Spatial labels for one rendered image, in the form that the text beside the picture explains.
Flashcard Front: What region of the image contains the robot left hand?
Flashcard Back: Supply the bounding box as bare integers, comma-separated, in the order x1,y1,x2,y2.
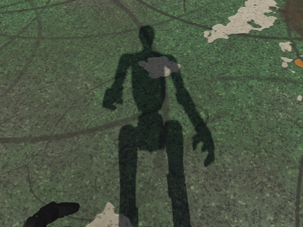
23,201,80,227

